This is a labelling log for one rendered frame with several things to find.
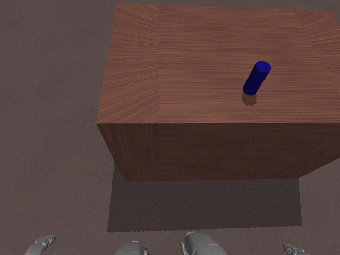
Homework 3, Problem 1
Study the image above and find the left robot hand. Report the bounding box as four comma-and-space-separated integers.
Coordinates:
24, 235, 56, 255

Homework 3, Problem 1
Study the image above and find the can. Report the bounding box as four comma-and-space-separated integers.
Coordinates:
243, 61, 271, 95

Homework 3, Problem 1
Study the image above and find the right robot hand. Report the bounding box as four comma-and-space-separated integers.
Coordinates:
283, 244, 309, 255

